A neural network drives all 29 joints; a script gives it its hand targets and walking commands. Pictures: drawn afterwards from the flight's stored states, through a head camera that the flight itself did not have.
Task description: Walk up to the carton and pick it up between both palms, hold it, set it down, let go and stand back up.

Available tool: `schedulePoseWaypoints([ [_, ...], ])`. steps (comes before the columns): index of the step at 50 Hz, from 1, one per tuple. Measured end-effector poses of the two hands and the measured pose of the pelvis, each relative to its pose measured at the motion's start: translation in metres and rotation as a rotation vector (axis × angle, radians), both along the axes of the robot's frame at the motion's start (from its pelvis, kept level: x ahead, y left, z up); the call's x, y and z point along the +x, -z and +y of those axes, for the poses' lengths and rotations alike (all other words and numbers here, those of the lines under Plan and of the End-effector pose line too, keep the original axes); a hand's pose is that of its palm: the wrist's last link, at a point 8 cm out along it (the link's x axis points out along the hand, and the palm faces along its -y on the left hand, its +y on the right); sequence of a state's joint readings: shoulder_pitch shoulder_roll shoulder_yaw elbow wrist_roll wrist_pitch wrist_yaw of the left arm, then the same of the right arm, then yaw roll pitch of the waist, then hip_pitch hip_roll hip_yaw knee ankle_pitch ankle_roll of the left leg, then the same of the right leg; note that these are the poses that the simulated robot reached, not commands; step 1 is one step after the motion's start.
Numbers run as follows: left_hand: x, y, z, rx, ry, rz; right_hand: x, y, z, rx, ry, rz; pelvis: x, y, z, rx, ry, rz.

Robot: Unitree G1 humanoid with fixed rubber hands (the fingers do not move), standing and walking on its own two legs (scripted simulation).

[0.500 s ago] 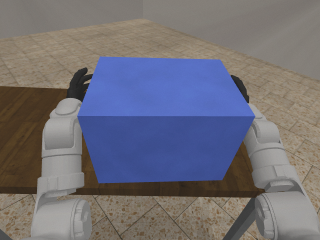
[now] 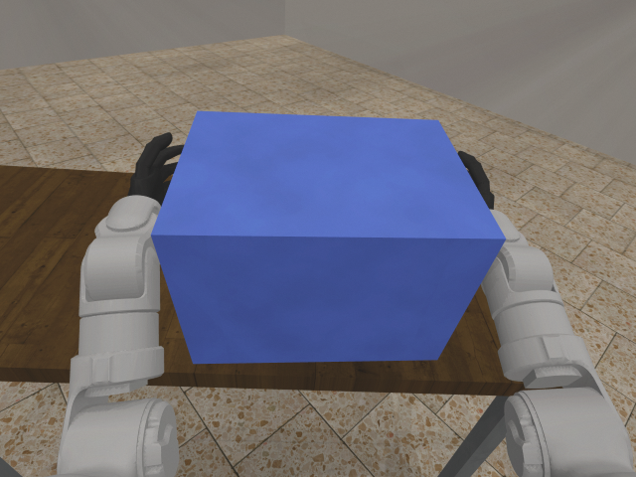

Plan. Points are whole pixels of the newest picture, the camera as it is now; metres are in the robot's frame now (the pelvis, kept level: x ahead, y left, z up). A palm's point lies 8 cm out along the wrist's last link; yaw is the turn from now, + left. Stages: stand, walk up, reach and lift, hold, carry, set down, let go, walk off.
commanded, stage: hold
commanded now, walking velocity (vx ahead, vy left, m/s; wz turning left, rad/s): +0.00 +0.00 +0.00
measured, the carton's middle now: (319, 237) +0.34 +0.00 +0.18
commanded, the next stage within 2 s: none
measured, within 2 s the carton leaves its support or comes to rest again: neither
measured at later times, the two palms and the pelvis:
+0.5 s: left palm (152, 201) +0.35 +0.20 +0.21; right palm (475, 219) +0.35 -0.19 +0.20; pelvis -0.01 +0.00 +0.00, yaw -1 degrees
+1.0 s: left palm (150, 198) +0.35 +0.20 +0.22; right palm (474, 217) +0.36 -0.19 +0.20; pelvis -0.01 +0.01 +0.00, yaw -1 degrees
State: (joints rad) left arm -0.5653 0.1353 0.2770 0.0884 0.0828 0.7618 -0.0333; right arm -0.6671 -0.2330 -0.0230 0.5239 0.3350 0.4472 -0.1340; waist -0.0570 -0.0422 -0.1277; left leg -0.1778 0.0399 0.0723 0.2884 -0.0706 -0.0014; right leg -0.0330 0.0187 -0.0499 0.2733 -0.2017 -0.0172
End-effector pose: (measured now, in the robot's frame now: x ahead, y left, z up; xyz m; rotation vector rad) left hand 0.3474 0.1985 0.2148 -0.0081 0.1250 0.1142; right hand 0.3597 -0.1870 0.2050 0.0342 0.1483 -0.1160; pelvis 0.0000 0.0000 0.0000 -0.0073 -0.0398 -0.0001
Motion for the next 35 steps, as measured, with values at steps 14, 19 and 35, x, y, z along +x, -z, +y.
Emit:
schedulePoseWaypoints([
  [14, 0.0027, -0.0032, -0.0040, 0.014, 0.012, 0.013, -0.0034, 0.0057, -0.0037, 0.013, 0.012, 0.013, -0.0046, -0.0003, 0.0043, -0.002, 0.009, 0.005],
  [19, 0.0014, -0.0053, -0.0051, 0.012, 0.013, 0.002, -0.0050, 0.0029, -0.0047, 0.007, 0.012, 0.002, -0.0049, -0.0002, 0.0043, -0.003, 0.013, 0.007],
  [35, 0.0013, -0.0034, 0.0017, -0.003, 0.003, 0.012, -0.0018, -0.0007, 0.0019, 0.007, 0.005, 0.012, -0.0078, 0.0001, 0.0035, -0.004, 0.006, 0.012],
])
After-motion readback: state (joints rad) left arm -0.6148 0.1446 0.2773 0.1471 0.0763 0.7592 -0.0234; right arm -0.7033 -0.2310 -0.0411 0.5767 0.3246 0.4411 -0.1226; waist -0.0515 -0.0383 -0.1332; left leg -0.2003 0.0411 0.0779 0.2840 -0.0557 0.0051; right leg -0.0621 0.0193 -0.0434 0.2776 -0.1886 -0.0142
